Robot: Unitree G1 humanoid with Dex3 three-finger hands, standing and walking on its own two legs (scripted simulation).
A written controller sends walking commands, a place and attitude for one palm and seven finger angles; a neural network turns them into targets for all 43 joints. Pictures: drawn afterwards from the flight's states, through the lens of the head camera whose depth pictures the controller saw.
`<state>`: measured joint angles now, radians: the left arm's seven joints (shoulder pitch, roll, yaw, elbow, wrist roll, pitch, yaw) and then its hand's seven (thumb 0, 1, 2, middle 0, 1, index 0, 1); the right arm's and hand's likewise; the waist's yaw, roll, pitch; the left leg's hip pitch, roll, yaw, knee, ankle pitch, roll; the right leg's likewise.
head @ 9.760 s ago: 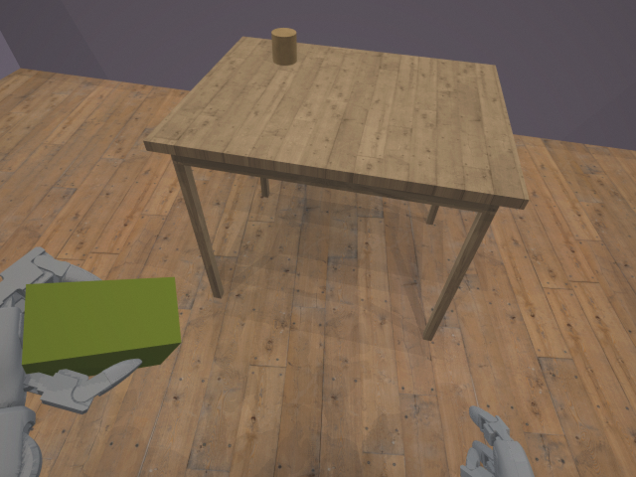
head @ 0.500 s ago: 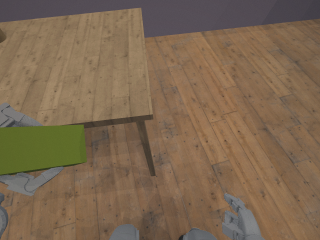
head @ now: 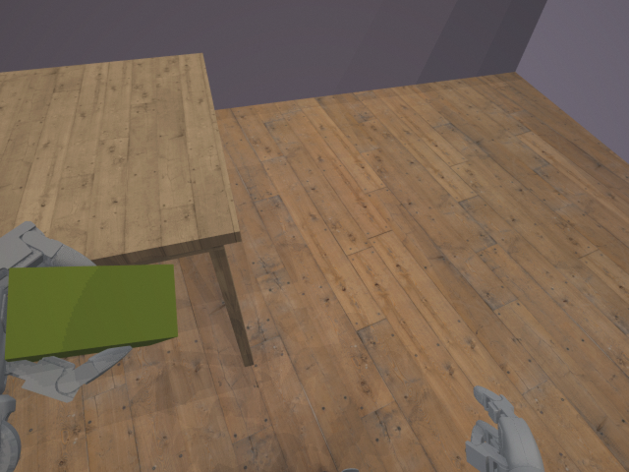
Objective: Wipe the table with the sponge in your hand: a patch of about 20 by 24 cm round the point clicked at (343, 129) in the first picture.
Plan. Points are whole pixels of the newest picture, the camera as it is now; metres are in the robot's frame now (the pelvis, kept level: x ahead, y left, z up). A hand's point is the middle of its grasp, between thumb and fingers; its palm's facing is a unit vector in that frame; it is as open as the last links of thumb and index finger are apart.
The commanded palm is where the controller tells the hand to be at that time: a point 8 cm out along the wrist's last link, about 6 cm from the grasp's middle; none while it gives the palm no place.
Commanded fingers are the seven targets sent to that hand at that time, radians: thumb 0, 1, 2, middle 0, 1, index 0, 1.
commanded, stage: turn to face it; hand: left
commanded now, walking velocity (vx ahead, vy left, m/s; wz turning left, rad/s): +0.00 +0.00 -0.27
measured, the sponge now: (116, 312) +0.22 +0.21 +0.16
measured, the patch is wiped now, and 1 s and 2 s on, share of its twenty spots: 0.00 0.00 0.00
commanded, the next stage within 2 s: take the last steps up to it in 0.10 s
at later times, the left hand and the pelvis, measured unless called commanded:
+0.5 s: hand (112, 339) +0.19 +0.19 +0.17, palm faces +0.27 -0.81 -0.52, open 10.0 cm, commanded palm +0.14 +0.24 +0.18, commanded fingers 0.00 0.10 1.30 -1.20 -1.60 -1.20 -1.60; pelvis -0.04 -0.03 +0.01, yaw -4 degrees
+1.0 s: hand (63, 327) +0.20 +0.24 +0.17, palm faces +0.35 -0.81 -0.46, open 10.0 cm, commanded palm +0.15 +0.29 +0.18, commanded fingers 0.00 0.10 1.30 -1.20 -1.60 -1.20 -1.60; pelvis -0.01 +0.01 +0.00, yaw -1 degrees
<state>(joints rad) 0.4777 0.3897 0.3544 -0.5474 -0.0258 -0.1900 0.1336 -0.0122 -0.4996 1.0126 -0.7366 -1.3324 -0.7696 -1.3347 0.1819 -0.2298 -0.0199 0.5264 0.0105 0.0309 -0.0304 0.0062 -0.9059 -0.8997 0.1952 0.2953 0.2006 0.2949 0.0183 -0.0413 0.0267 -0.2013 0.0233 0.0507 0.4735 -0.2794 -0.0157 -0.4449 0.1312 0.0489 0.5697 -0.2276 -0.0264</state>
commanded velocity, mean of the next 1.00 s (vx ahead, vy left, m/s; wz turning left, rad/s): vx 0.16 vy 0.12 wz -0.01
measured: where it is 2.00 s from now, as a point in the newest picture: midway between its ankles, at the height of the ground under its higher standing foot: outside the picture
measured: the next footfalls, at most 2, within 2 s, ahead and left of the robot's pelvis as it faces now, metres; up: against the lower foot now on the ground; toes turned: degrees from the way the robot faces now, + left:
right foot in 0.16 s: +0.06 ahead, -0.11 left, +0.00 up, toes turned -7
left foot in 0.54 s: -0.01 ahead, +0.10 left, +0.00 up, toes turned +1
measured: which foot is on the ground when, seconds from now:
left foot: down 0.00-0.18, up 0.20-0.52, down 0.54-0.76, up 0.78-1.00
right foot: up 0.00-0.14, down 0.16-1.00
